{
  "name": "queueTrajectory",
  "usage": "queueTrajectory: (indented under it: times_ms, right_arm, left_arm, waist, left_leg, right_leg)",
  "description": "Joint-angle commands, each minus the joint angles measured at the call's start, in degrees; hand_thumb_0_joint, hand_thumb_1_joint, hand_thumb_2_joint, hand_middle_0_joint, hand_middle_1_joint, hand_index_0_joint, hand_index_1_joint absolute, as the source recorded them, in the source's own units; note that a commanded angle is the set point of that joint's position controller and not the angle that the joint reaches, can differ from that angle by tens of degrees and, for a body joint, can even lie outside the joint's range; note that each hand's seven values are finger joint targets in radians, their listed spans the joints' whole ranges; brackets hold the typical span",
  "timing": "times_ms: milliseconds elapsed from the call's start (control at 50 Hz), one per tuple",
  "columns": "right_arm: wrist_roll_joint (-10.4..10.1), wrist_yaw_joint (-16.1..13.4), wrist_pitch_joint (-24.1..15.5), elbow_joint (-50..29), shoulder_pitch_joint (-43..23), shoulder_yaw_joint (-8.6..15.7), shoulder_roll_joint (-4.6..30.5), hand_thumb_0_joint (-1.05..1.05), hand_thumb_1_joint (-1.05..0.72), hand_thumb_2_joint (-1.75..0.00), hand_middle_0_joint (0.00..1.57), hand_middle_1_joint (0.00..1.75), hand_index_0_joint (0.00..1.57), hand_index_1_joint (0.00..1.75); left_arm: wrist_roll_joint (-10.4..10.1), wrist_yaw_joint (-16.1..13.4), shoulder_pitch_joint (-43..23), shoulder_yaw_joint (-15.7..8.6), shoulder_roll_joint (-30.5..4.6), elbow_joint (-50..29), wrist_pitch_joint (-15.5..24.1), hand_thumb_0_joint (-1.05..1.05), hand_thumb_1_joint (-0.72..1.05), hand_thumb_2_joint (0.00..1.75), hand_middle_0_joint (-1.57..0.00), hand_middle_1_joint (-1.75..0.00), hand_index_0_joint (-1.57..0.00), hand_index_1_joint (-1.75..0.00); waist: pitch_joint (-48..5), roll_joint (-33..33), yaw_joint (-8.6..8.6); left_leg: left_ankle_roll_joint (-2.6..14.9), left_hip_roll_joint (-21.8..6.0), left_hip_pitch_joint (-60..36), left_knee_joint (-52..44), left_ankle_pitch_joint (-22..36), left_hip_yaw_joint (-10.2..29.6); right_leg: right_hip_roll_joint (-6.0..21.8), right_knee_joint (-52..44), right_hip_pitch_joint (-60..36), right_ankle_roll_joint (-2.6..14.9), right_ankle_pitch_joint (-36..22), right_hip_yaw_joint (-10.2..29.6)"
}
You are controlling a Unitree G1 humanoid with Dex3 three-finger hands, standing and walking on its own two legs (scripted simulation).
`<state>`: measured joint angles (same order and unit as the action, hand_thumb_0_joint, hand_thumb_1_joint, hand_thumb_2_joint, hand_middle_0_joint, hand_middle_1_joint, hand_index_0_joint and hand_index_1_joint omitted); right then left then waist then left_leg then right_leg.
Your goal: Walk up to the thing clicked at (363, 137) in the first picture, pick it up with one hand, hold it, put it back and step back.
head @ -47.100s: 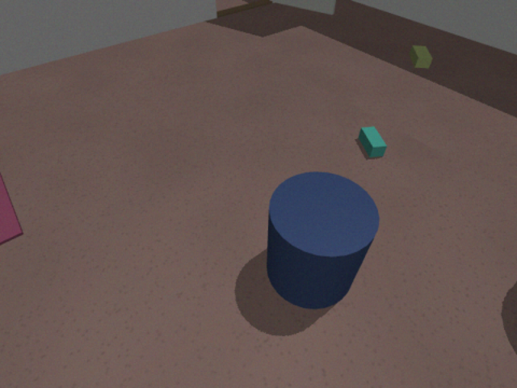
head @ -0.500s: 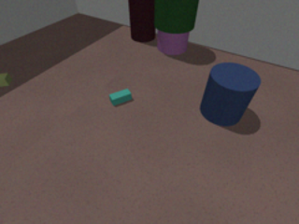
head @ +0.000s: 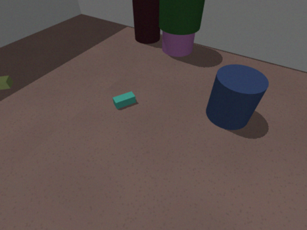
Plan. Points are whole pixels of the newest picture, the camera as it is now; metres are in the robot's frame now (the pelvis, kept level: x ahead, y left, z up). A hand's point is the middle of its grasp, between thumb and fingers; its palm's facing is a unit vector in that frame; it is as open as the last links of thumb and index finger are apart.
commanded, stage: stand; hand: left
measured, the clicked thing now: (124, 100) +1.38 +0.34 -0.74
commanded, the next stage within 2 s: walk up in 0.84 s
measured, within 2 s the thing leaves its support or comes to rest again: neither
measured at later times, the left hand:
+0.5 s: hand out of the picture +0.06 +0.25 -0.16, palm faces -0.04 -0.94 -0.34, open 7.4 cm
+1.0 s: hand out of the picture +0.09 +0.26 -0.15, palm faces -0.04 -0.93 -0.37, open 7.4 cm
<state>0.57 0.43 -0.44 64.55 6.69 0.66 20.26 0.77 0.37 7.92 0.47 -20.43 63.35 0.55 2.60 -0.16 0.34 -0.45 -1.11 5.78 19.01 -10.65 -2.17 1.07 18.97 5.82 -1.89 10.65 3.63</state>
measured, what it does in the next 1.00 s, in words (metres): stands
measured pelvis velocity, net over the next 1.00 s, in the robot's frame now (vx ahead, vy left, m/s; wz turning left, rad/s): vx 0.02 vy -0.02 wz -0.02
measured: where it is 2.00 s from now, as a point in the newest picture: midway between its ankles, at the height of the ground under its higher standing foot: (161, 203)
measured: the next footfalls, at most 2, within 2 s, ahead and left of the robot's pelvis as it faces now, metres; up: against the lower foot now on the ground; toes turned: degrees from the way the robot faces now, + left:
left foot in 1.48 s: +0.37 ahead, +0.12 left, +0.00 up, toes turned +8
right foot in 1.92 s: +0.58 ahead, -0.15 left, +0.00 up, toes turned -1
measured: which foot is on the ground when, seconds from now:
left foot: down 0.00-1.00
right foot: down 0.00-1.00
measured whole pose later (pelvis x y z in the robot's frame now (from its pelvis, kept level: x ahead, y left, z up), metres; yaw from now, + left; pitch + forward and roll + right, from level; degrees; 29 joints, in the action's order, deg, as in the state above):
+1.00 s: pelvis +0.02 -0.02 -0.01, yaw -1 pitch -2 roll +0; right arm 2.0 3.3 -1.7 60.1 11.4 4.7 21.7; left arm 1.9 3.8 11.2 -3.4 -23.2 60.6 1.2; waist 1.1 0.4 0.1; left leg 2.2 -2.5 6.5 23.3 -15.2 -2.6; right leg 1.1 36.9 14.5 1.8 26.5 -0.7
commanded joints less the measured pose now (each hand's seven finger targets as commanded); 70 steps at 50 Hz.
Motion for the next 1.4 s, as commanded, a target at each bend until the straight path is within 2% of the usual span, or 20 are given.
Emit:
queueTrajectory:
  times_ms: [0, 520, 800, 820, 840, 860, 900, 920, 980, 1020, 1040, 1060, 1080, 1100, 1140, 1160, 1200, 1280, 1320, 1380]
  right_arm:
    - [-0.1, -0.7, -1.0, -3.4, -2.5, 2.6, 12.4, 0.0, -0.9, -0.9, 0.2, 0.3, 0.2, 0.3]
    - [-0.1, -0.5, -0.9, -3.3, -2.2, 2.6, 12.3, 0.0, -0.9, -0.9, 0.2, 0.3, 0.2, 0.3]
    - [-0.2, -0.6, -1.0, -3.6, -2.1, 2.5, 12.2, 0.0, -0.9, -0.9, 0.2, 0.3, 0.2, 0.3]
    - [0.5, 1.0, -1.8, -5.9, 3.0, 6.1, 17.2, 0.0, -0.9, -0.9, 0.2, 0.3, 0.2, 0.3]
    - [1.0, 1.7, -1.8, -5.7, 3.0, 6.9, 18.6, 0.0, -0.9, -0.9, 0.2, 0.3, 0.2, 0.3]
    - [1.2, 2.0, -1.6, -5.8, 3.2, 7.2, 18.9, 0.0, -0.9, -0.9, 0.2, 0.3, 0.2, 0.3]
    - [1.3, 2.2, -2.0, -8.0, 1.7, 8.4, 20.2, 0.0, -0.9, -0.9, 0.2, 0.3, 0.2, 0.3]
    - [1.7, 2.0, -2.5, -8.7, 1.0, 8.9, 19.9, 0.0, -0.9, -0.9, 0.2, 0.3, 0.2, 0.3]
    - [1.7, 2.5, -2.6, -10.6, 1.2, 8.5, 17.8, 0.0, -0.9, -0.9, 0.2, 0.3, 0.2, 0.3]
    - [1.6, 2.8, -1.7, -12.8, -6.3, 8.2, 17.2, 0.0, -0.9, -0.9, 0.2, 0.3, 0.2, 0.3]
    - [1.4, 2.7, -1.4, -14.0, -7.6, 6.9, 13.2, 0.0, -0.9, -0.9, 0.2, 0.3, 0.2, 0.3]
    - [1.5, 2.8, -1.3, -15.8, -7.5, 5.5, 8.5, 0.0, -0.9, -0.9, 0.2, 0.3, 0.2, 0.3]
    - [0.9, 2.4, -0.9, -16.6, -5.7, 5.9, 10.4, 0.0, -0.9, -0.9, 0.2, 0.3, 0.2, 0.3]
    - [0.9, 2.3, -0.9, -15.4, -2.6, 6.9, 14.3, 0.0, -0.9, -0.9, 0.2, 0.3, 0.2, 0.3]
    - [0.1, 3.0, -1.7, -12.5, 0.9, 7.0, 15.8, 0.0, -0.9, -0.9, 0.2, 0.3, 0.2, 0.3]
    - [0.0, 3.1, -1.9, -11.3, 3.8, 6.8, 15.3, 0.0, -0.9, -0.9, 0.2, 0.3, 0.2, 0.3]
    - [0.1, 3.6, -1.8, -11.1, 5.6, 6.1, 14.2, 0.0, -0.9, -0.9, 0.2, 0.3, 0.2, 0.3]
    - [0.4, 4.7, -1.4, -15.1, 0.7, 5.9, 13.1, 0.0, -0.9, -0.9, 0.2, 0.3, 0.2, 0.3]
    - [0.8, 5.1, -1.6, -16.5, -0.8, 5.9, 12.9, 0.0, -0.9, -0.9, 0.2, 0.3, 0.2, 0.3]
    - [1.0, 5.3, -2.0, -17.9, -3.3, 6.3, 13.0, 0.0, -0.9, -0.9, 0.2, 0.3, 0.2, 0.3]
  left_arm:
    - [-0.1, -1.2, -1.6, -2.4, -12.2, -3.3, 1.0, 0.0, 0.9, 0.9, -0.2, -0.3, -0.2, -0.3]
    - [-0.1, -0.9, -1.4, -2.5, -12.4, -3.4, 1.0, 0.0, 0.9, 0.9, -0.2, -0.3, -0.2, -0.3]
    - [-0.2, -1.1, -1.6, -2.5, -12.2, -3.6, 1.0, 0.0, 0.9, 0.9, -0.2, -0.3, -0.2, -0.3]
    - [0.8, 0.6, 0.4, -6.1, -17.1, -5.8, 1.9, 0.0, 0.9, 0.9, -0.2, -0.3, -0.2, -0.3]
    - [1.3, 1.2, -0.3, -6.3, -16.6, -5.7, 1.9, 0.0, 0.9, 0.9, -0.2, -0.3, -0.2, -0.3]
    - [1.4, 1.7, -3.6, -6.3, -15.4, -6.6, 1.8, 0.0, 0.9, 0.9, -0.2, -0.3, -0.2, -0.3]
    - [1.2, 2.5, -4.0, -6.5, -14.3, -8.7, 1.8, 0.0, 0.9, 0.9, -0.2, -0.3, -0.2, -0.3]
    - [1.1, 2.6, -3.4, -6.7, -14.2, -9.3, 2.0, 0.0, 0.9, 0.9, -0.2, -0.3, -0.2, -0.3]
    - [0.9, 3.5, -0.8, -7.2, -14.5, -8.9, 3.0, 0.0, 0.9, 0.9, -0.2, -0.3, -0.2, -0.3]
    - [0.8, 3.2, 11.0, -7.9, -13.9, -5.9, 3.3, 0.0, 0.9, 0.9, -0.2, -0.3, -0.2, -0.3]
    - [1.0, 2.2, 19.9, -9.2, -16.7, -2.5, 3.7, 0.0, 0.9, 0.9, -0.2, -0.3, -0.2, -0.3]
    - [2.2, 1.3, 25.9, -10.7, -21.8, -2.0, 4.0, 0.0, 0.9, 0.9, -0.2, -0.3, -0.2, -0.3]
    - [2.5, 0.9, 17.1, -10.5, -23.4, -6.2, 4.2, 0.0, 0.9, 0.9, -0.2, -0.3, -0.2, -0.3]
    - [1.9, 0.9, 8.9, -10.5, -24.9, -9.3, 4.1, 0.0, 0.9, 0.9, -0.2, -0.3, -0.2, -0.3]
    - [1.3, 1.0, 4.4, -8.9, -20.1, -11.3, 5.3, 0.0, 0.9, 0.9, -0.2, -0.3, -0.2, -0.3]
    - [0.6, 0.8, 3.3, -8.4, -17.7, -11.8, 5.8, 0.0, 0.9, 0.9, -0.2, -0.3, -0.2, -0.3]
    - [-0.1, 0.8, 4.9, -7.9, -16.4, -11.6, 6.0, 0.0, 0.9, 0.9, -0.2, -0.3, -0.2, -0.3]
    - [0.2, 0.7, 7.9, -8.4, -17.9, -12.8, 6.1, 0.0, 0.9, 0.9, -0.2, -0.3, -0.2, -0.3]
    - [0.4, 0.7, 7.6, -8.8, -19.2, -13.7, 5.9, 0.0, 0.9, 0.9, -0.2, -0.3, -0.2, -0.3]
    - [0.3, 0.7, 9.5, -8.5, -19.2, -13.9, 5.4, 0.0, 0.9, 0.9, -0.2, -0.3, -0.2, -0.3]
  waist:
    - [-1.8, -0.1, -0.02]
    - [-1.2, -0.4, -0.02]
    - [-3.3, 0.0, 0.01]
    - [-9.5, 0.4, 0.38]
    - [-4.3, 3.4, 0.38]
    - [0.9, 6.2, 1.36]
    - [6.7, 10.5, 1.47]
    - [7.5, 9.1, 0.53]
    - [2.5, 8.4, 0.07]
    - [0.0, 8.6, -6.89]
    - [-2.2, -1.9, -11.13]
    - [-1.1, -16.4, -13.72]
    - [1.0, -9.5, -9.14]
    - [4.6, -5.7, -5.83]
    - [7.5, -3.5, -2.2]
    - [6.2, -3.6, -0.92]
    - [5.5, -4.9, -0.91]
    - [6.9, -6.7, -2.78]
    - [5.8, -7.1, -2.82]
    - [3.9, -5.2, -3.67]
  left_leg:
    - [1.67, -6.6, -1.6, -3.4, 6.5, 5.3]
    - [1.63, -6.4, -1.3, -4.0, 1.6, 5.6]
    - [1.74, -6.9, -2.7, -2.8, 7.4, 5.3]
    - [6.27, -5.8, -3.8, -0.2, -23.4, 7.6]
    - [8.2, -7.8, -0.7, -1.9, -34.9, 11.0]
    - [9.31, -9.8, 1.8, -5.9, -38.3, 14.5]
    - [14.34, -19.7, 1.9, -12.6, -34.0, 23.1]
    - [15.08, -20.9, -1.2, -11.8, -26.5, 23.7]
    - [11.81, -14.5, 1.2, -8.0, -26.2, 16.2]
    - [8.54, -9.1, 14.5, 2.3, -25.4, 7.6]
    - [5.83, -3.7, 24.7, 17.8, -26.2, 2.4]
    - [3.09, 5.7, 38.8, 37.2, -27.8, 1.3]
    - [1.72, 5.1, 38.6, 42.8, -21.2, 9.4]
    - [1.74, 0.7, 34.6, 42.4, -16.4, 12.8]
    - [1.96, -2.7, 34.2, 42.6, -9.5, 12.1]
    - [1.65, -2.6, 32.0, 40.5, -5.9, 12.5]
    - [1.28, -2.3, 29.0, 37.2, -2.1, 10.3]
    - [-0.28, -2.9, 28.3, 25.8, -0.7, 7.5]
    - [0.27, -4.6, 26.0, 20.4, -0.1, 6.3]
    - [1.73, -3.5, 20.8, 15.2, 1.8, 0.4]
  right_leg:
    - [5.7, -2.8, 2.6, 2.58, -8.1, 3.0]
    - [5.5, -3.7, 4.0, 2.94, -3.8, 3.5]
    - [5.7, -2.4, 2.4, 2.84, -9.2, 3.2]
    - [2.1, 3.4, 2.0, 5.11, 20.4, 1.0]
    - [1.9, 7.3, 9.6, 5.66, 28.0, 0.5]
    - [0.0, 13.0, 15.8, 4.55, 26.7, -1.9]
    - [0.6, 24.0, 23.4, 3.36, 17.3, -4.9]
    - [3.8, 21.3, 25.1, 3.84, 16.8, -2.1]
    - [2.5, 14.2, 15.9, 3.75, 15.3, -3.6]
    - [0.3, 5.9, -4.6, 4.02, 5.4, -7.7]
    - [0.8, 2.9, -16.4, 3.5, 8.6, -4.5]
    - [12.3, -6.3, -19.4, 4.77, 25.8, 15.7]
    - [22.6, -16.9, -9.9, 8.54, 39.5, 32.5]
    - [24.5, -18.2, -2.1, 10.64, 43.2, 33.6]
    - [17.9, -15.7, -3.4, 11.03, 27.9, 20.9]
    - [14.2, -13.9, -4.7, 8.32, 18.7, 12.8]
    - [11.7, -11.6, -4.0, 7.7, 4.8, 4.3]
    - [12.2, -10.4, -4.1, 10.33, -2.2, -0.8]
    - [13.2, -8.0, -4.9, 11.57, -4.5, -2.3]
    - [13.4, -4.8, -5.4, 11.12, -12.1, -5.2]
